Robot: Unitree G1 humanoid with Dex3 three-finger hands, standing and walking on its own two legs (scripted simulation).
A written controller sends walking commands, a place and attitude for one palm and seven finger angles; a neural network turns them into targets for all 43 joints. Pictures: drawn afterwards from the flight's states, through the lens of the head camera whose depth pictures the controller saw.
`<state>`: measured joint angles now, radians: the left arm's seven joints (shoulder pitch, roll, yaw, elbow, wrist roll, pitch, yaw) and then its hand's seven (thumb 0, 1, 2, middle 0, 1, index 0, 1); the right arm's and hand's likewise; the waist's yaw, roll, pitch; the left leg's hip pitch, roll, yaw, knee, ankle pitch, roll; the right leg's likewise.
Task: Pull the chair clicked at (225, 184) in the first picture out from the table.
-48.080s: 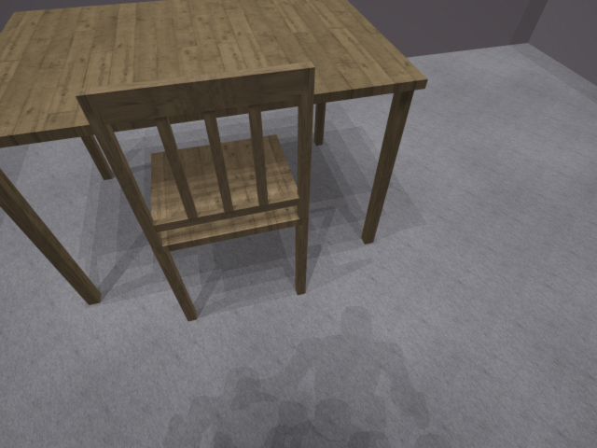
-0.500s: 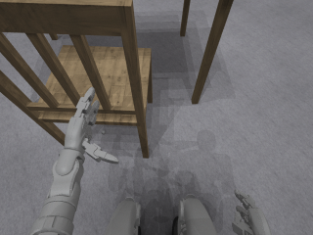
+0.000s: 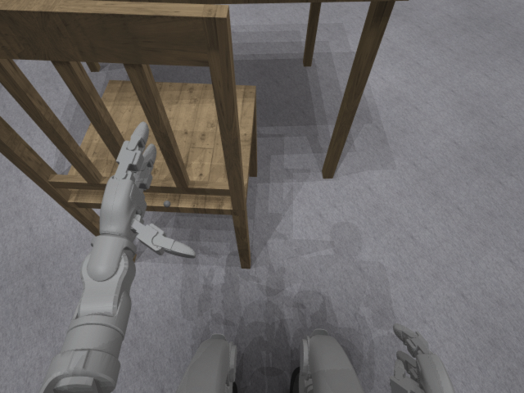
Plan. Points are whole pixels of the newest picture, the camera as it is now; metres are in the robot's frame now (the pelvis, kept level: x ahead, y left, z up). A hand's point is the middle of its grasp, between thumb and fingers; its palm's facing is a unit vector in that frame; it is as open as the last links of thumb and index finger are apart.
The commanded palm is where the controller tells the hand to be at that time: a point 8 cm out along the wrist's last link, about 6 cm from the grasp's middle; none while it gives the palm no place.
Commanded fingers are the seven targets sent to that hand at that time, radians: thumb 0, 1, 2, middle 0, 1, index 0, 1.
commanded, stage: aim the fingers beside a spindle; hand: left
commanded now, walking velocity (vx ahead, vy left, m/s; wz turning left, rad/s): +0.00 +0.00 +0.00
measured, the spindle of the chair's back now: (109, 133) +0.52 +0.28 +0.04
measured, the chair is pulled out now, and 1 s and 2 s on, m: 0.19 0.19 0.15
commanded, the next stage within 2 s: push the fingers through the gap in 0.64 s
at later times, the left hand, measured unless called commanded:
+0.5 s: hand (178, 227) +0.35 +0.14 +0.02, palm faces -0.10 -0.99 -0.02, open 16.9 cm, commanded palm +0.34 +0.20 +0.04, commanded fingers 0.00 -0.50 0.30 -0.06 -0.08 -0.06 -0.08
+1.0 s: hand (175, 201) +0.39 +0.15 +0.04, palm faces -0.05 -1.00 -0.08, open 16.9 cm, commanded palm +0.36 +0.20 +0.03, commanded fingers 0.00 -0.50 0.30 -0.06 -0.08 -0.06 -0.08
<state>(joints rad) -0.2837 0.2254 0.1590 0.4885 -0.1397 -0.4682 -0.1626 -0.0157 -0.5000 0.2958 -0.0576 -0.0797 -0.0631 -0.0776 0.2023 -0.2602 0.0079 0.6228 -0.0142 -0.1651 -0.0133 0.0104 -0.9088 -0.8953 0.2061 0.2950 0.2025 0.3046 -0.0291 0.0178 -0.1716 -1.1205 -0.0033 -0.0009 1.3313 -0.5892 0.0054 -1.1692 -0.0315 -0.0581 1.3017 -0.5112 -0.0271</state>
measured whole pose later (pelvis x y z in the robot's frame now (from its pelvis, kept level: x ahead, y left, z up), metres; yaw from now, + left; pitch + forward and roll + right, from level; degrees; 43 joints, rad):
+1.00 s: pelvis +0.00 +0.00 -0.01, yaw +0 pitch +23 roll +0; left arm -0.36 0.22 0.17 0.56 -0.13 -0.47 -0.16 -0.02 -0.50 0.30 -0.06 -0.08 -0.06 -0.08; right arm 0.19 -0.26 0.01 0.63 -0.02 -0.16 -0.02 0.01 -0.91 -0.90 0.21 0.30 0.20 0.30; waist -0.04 0.01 -0.17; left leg -1.17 0.00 -0.01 1.37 -0.59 0.00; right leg -1.22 -0.03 -0.06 1.33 -0.51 -0.03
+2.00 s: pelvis -0.01 +0.01 +0.00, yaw -1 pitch +24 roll -1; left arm -0.54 0.27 0.25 0.82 -0.11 -0.49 -0.15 -0.02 -0.50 0.30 -0.07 -0.09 -0.06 -0.08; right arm 0.28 -0.27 0.01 0.65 -0.02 -0.10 0.00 0.01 -0.91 -0.90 0.21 0.30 0.20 0.30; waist -0.09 0.02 -0.16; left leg -1.18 0.00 0.01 1.33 -0.56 0.02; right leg -1.23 -0.02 -0.04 1.28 -0.47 -0.01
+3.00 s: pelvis +0.00 +0.00 +0.00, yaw +0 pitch +21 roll -1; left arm -0.26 0.23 0.18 0.53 -0.18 -0.43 -0.24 -0.02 -0.50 0.30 -0.06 -0.08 -0.06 -0.08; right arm 0.21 -0.26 0.01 0.61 0.00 -0.12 -0.03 0.01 -0.91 -0.90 0.21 0.30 0.20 0.30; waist -0.04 0.01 -0.16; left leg -1.12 0.00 -0.01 1.33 -0.58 0.01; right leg -1.16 -0.02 -0.06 1.29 -0.50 -0.03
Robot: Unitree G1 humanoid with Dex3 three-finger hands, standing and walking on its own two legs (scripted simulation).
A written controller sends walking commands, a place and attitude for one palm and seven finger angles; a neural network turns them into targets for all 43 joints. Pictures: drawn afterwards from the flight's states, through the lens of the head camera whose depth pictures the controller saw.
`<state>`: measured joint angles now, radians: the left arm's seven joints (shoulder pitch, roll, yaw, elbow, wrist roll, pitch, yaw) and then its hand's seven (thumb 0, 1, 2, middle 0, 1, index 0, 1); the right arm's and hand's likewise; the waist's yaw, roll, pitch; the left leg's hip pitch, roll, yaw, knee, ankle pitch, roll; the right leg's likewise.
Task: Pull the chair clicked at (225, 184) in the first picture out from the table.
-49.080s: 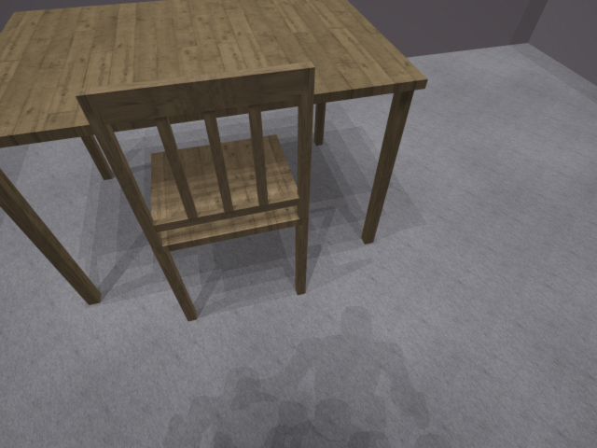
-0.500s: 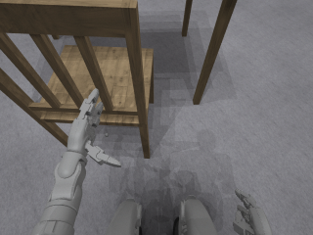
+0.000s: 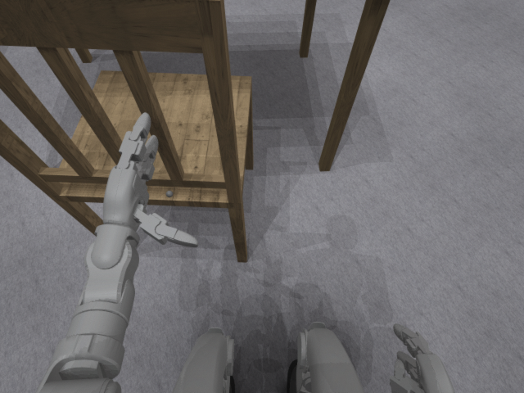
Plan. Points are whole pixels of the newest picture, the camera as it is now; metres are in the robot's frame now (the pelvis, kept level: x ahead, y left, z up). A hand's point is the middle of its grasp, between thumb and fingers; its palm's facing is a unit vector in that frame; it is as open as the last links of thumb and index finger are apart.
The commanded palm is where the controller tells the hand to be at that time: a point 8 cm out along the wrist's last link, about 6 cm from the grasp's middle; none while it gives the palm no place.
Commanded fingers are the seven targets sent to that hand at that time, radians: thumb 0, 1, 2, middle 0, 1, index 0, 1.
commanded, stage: push the fingers through the gap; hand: left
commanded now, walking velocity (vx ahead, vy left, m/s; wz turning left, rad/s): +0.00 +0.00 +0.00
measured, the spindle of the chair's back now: (100, 124) +0.52 +0.28 +0.05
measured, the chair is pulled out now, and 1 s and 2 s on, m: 0.19 0.15 0.15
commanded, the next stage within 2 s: aim the fingers beside a spindle in 0.46 s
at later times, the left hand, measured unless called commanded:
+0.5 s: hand (167, 182) +0.42 +0.16 +0.04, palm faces -0.06 -1.00 -0.07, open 16.9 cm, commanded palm +0.41 +0.20 +0.04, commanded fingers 0.00 -0.50 0.30 -0.06 -0.08 -0.06 -0.08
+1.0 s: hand (169, 174) +0.43 +0.16 +0.04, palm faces -0.03 -1.00 -0.05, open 16.9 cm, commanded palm +0.40 +0.21 +0.04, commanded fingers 0.00 -0.50 0.30 -0.06 -0.08 -0.06 -0.08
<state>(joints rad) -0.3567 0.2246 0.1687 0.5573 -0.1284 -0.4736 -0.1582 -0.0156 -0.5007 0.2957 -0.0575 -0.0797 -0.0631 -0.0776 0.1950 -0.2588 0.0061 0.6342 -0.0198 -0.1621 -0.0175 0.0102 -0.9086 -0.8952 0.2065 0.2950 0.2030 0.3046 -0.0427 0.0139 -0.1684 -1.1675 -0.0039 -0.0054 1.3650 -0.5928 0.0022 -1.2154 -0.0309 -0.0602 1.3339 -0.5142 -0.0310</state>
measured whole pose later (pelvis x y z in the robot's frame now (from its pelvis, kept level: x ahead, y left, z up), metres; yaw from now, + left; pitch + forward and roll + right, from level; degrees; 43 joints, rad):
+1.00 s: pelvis -0.01 +0.01 +0.01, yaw -1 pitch +24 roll -1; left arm -0.54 0.27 0.25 0.82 -0.11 -0.49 -0.15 -0.02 -0.50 0.30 -0.07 -0.09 -0.06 -0.08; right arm 0.28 -0.27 0.01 0.65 -0.02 -0.10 0.00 0.01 -0.91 -0.90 0.21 0.30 0.20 0.30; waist -0.09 0.02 -0.16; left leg -1.18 0.00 0.01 1.33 -0.56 0.02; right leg -1.23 -0.02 -0.04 1.28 -0.47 -0.01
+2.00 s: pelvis +0.00 +0.00 +0.01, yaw +0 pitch +21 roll -1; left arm -0.26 0.23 0.18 0.53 -0.18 -0.43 -0.24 -0.02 -0.50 0.30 -0.06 -0.08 -0.06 -0.08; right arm 0.21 -0.26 0.01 0.61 0.00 -0.12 -0.03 0.01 -0.91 -0.90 0.21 0.30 0.20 0.30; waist -0.04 0.01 -0.16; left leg -1.12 0.00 -0.01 1.33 -0.58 0.01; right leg -1.16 -0.02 -0.06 1.29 -0.50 -0.03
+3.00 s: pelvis +0.01 +0.00 +0.01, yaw +0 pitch +23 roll -1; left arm -0.36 0.26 0.20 0.57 -0.16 -0.40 -0.21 -0.02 -0.50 0.30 -0.06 -0.08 -0.06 -0.08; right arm 0.20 -0.25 0.01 0.62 -0.01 -0.13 -0.03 0.01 -0.91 -0.90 0.21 0.30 0.20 0.30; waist -0.05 0.02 -0.16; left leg -1.15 0.00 -0.02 1.34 -0.59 0.00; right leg -1.19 -0.02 -0.06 1.30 -0.51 -0.03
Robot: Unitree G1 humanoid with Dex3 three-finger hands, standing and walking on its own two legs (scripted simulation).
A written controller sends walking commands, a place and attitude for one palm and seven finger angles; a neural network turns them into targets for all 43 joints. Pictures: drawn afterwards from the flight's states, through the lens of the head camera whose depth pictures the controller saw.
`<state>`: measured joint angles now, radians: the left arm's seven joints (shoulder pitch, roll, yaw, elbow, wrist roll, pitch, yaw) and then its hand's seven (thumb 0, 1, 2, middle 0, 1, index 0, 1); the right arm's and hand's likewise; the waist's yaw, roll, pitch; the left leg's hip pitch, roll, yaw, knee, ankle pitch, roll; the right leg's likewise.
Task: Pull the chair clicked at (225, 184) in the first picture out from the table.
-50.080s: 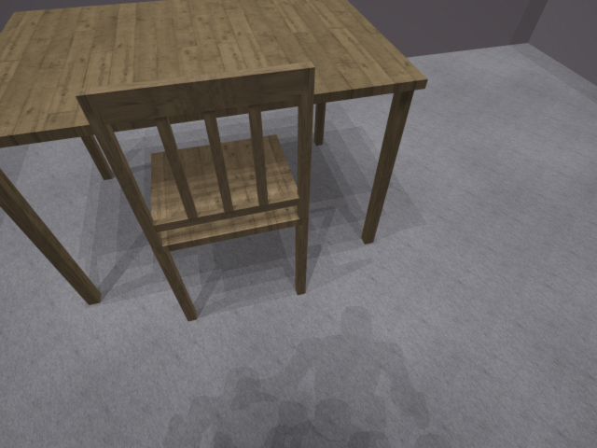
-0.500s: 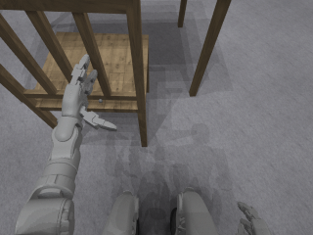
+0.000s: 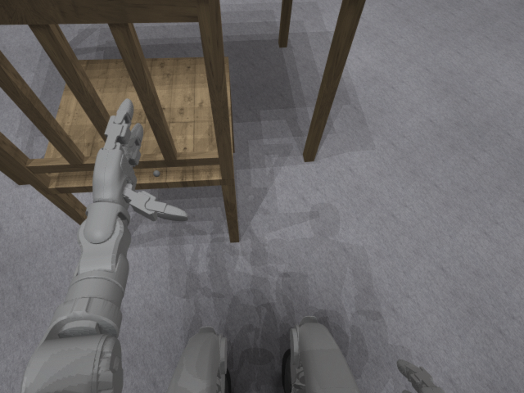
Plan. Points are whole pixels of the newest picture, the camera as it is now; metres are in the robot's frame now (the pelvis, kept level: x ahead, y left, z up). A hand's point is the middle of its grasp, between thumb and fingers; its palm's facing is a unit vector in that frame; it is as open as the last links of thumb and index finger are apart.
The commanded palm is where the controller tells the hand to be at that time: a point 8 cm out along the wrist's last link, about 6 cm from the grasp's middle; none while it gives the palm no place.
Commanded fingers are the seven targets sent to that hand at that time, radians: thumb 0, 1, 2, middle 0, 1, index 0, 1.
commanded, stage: aim the fingers beside a spindle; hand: left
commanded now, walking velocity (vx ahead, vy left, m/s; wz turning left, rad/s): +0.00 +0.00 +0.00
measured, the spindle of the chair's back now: (93, 106) +0.56 +0.27 +0.04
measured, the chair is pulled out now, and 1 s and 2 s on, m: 0.15 0.15 0.15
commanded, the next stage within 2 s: push the fingers through the gap in 1.58 s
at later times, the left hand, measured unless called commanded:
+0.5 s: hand (154, 191) +0.40 +0.15 +0.04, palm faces -0.05 -1.00 -0.05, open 16.9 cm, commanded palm +0.37 +0.21 +0.03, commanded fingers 0.00 -0.50 0.30 -0.06 -0.08 -0.06 -0.08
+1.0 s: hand (149, 212) +0.37 +0.16 +0.03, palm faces -0.05 -1.00 -0.03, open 16.9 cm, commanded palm +0.35 +0.22 +0.04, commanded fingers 0.00 -0.50 0.30 -0.06 -0.08 -0.06 -0.08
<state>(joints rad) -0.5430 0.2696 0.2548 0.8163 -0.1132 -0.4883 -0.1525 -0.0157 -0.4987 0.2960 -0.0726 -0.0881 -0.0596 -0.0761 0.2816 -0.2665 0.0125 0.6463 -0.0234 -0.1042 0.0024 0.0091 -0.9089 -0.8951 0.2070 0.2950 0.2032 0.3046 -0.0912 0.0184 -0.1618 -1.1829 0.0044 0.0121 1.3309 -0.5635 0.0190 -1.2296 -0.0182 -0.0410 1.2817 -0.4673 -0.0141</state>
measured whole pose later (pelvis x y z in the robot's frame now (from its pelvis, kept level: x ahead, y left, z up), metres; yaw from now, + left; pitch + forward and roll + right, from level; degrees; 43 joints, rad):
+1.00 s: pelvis +0.01 -0.01 +0.00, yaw +1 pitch +21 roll -1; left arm -0.26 0.23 0.18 0.53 -0.18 -0.43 -0.24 -0.02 -0.50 0.30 -0.06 -0.08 -0.06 -0.08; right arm 0.21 -0.26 0.01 0.61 0.00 -0.12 -0.03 0.01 -0.91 -0.90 0.21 0.30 0.20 0.30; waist -0.04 0.01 -0.16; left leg -1.12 0.00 -0.01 1.33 -0.58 0.01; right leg -1.16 -0.02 -0.06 1.29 -0.50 -0.03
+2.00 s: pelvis +0.02 -0.01 +0.00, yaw +1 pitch +23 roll -1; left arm -0.36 0.26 0.20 0.57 -0.16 -0.40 -0.21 -0.02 -0.50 0.30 -0.06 -0.08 -0.06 -0.08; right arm 0.20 -0.25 0.01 0.62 -0.01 -0.13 -0.03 0.01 -0.91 -0.90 0.21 0.30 0.20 0.30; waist -0.05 0.02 -0.16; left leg -1.15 0.00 -0.02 1.34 -0.59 0.00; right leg -1.19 -0.02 -0.06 1.30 -0.51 -0.03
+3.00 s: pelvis +0.01 +0.00 -0.01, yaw +0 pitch +27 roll -1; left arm -0.79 0.36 0.31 1.03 -0.07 -0.48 -0.16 -0.02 -0.50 0.30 -0.06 -0.08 -0.05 -0.07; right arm 0.29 -0.27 0.02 0.66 -0.04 -0.07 0.01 0.01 -0.91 -0.89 0.21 0.29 0.20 0.30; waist -0.14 0.03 -0.16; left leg -1.24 0.00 -0.01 1.35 -0.58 0.01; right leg -1.28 -0.01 -0.05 1.29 -0.48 -0.02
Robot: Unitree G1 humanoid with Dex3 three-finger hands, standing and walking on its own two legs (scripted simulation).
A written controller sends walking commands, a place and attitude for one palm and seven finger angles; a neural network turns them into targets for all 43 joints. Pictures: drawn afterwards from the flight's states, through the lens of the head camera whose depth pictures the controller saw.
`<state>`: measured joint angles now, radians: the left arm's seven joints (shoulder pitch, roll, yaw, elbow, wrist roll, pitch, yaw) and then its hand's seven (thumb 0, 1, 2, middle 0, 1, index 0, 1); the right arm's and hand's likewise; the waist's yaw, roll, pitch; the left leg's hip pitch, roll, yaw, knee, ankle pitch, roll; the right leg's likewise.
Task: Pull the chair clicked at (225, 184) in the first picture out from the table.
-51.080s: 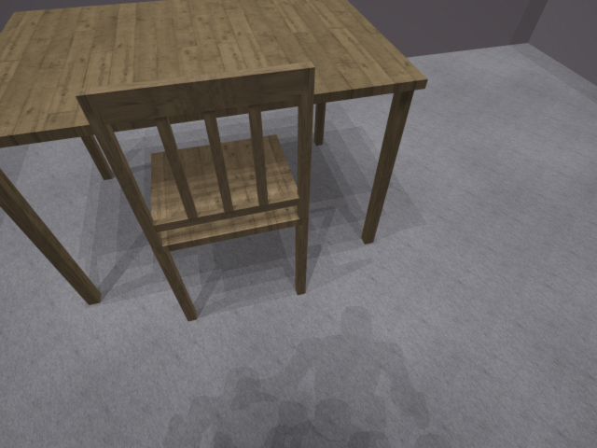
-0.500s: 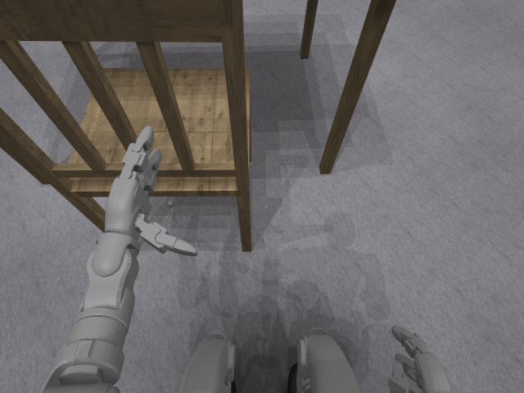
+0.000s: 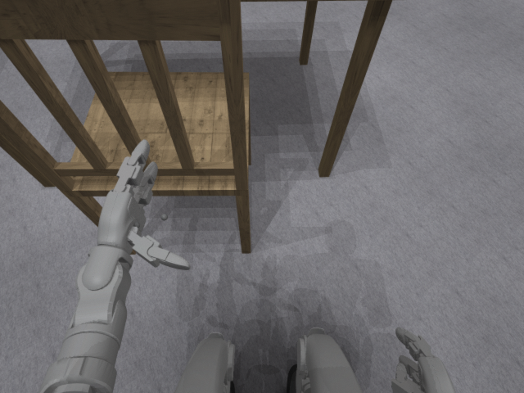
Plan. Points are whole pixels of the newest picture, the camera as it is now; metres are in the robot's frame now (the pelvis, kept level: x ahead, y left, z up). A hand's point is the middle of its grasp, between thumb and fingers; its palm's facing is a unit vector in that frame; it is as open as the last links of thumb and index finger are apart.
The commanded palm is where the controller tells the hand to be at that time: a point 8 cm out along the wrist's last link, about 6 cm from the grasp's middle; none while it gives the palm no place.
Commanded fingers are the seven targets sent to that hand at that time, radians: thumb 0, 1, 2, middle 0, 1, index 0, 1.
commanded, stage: aim the fingers beside a spindle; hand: left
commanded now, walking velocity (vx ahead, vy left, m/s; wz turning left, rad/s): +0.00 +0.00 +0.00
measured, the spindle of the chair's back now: (118, 115) +0.56 +0.27 +0.04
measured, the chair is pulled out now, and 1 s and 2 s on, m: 0.15 0.15 0.15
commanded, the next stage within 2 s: push the fingers through the gap in 0.58 s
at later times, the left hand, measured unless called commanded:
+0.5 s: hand (157, 212) +0.37 +0.17 +0.04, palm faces -0.05 -1.00 -0.05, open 16.9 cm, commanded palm +0.34 +0.22 +0.03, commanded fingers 0.00 -0.50 0.30 -0.06 -0.08 -0.06 -0.08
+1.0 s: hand (166, 195) +0.40 +0.16 +0.03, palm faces -0.06 -1.00 -0.06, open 16.9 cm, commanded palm +0.38 +0.21 +0.03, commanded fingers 0.00 -0.50 0.30 -0.06 -0.08 -0.06 -0.08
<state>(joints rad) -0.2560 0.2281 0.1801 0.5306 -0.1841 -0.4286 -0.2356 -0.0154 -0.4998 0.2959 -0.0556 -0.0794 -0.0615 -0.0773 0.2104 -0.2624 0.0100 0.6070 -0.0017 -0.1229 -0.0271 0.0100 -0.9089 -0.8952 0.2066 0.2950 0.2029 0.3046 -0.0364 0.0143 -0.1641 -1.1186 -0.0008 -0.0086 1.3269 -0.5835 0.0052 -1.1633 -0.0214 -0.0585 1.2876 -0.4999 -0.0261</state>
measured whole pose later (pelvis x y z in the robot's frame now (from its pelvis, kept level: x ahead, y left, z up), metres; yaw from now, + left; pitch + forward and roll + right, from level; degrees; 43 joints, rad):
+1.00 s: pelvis +0.01 +0.00 +0.00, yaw +0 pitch +23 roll -1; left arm -0.36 0.26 0.20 0.57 -0.16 -0.40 -0.21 -0.02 -0.50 0.30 -0.06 -0.08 -0.06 -0.08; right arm 0.20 -0.25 0.01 0.62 -0.01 -0.13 -0.03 0.01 -0.91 -0.90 0.21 0.30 0.20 0.30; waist -0.05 0.02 -0.16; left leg -1.15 0.00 -0.02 1.34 -0.59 0.00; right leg -1.19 -0.02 -0.06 1.30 -0.51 -0.03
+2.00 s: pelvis +0.00 +0.01 -0.01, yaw -1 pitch +27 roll -1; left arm -0.79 0.36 0.31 1.03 -0.07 -0.48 -0.16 -0.02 -0.50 0.30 -0.06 -0.08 -0.05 -0.07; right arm 0.29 -0.27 0.02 0.66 -0.04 -0.07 0.01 0.01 -0.91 -0.89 0.21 0.29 0.20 0.30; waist -0.14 0.03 -0.16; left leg -1.24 0.00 -0.01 1.35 -0.58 0.01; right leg -1.28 -0.01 -0.05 1.29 -0.48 -0.02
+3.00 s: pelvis +0.02 +0.01 +0.01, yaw -1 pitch +26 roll -2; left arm -0.66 0.32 0.25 0.90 -0.13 -0.46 -0.12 -0.01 -0.06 0.49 -0.25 -1.16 -0.26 -1.17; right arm 0.29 -0.27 -0.01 0.66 -0.03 -0.02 0.03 0.01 -0.91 -0.90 0.21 0.29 0.20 0.30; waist -0.10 0.03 -0.16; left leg -1.16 0.01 -0.01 1.29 -0.59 0.01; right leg -1.19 -0.01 -0.06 1.22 -0.49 -0.01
